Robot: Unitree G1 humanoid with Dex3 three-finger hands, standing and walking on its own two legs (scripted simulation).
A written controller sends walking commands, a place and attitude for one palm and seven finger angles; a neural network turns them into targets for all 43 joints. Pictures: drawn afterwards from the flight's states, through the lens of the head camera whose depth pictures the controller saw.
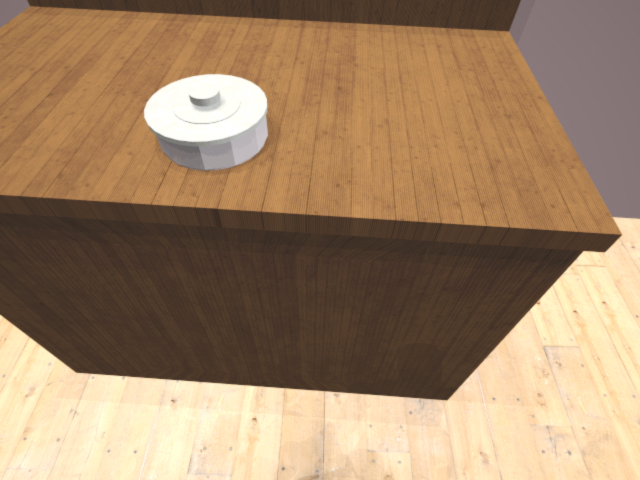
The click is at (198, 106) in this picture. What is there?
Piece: lid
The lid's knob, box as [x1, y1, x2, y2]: [188, 83, 219, 105]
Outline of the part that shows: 188,91 191,102 196,105 209,105 216,102 219,99 218,88 210,83 200,83 194,85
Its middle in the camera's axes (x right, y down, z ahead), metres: -0.18 -0.22 +0.58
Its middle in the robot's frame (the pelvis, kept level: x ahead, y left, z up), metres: +0.60 +0.21 +0.15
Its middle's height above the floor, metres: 0.92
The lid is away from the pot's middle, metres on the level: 0.00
